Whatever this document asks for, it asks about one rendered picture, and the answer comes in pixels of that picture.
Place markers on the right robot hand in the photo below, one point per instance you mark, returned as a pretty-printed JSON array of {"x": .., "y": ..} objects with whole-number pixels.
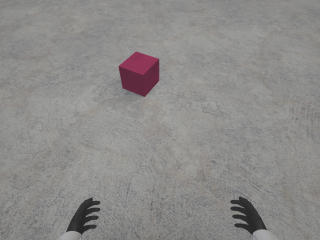
[{"x": 252, "y": 218}]

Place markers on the robot right forearm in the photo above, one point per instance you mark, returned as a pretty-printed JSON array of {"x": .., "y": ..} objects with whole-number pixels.
[{"x": 263, "y": 234}]

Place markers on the carton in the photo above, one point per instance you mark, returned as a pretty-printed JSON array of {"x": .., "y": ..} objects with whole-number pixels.
[{"x": 139, "y": 73}]

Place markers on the left robot hand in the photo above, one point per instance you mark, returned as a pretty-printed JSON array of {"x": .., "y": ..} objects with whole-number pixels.
[{"x": 79, "y": 219}]

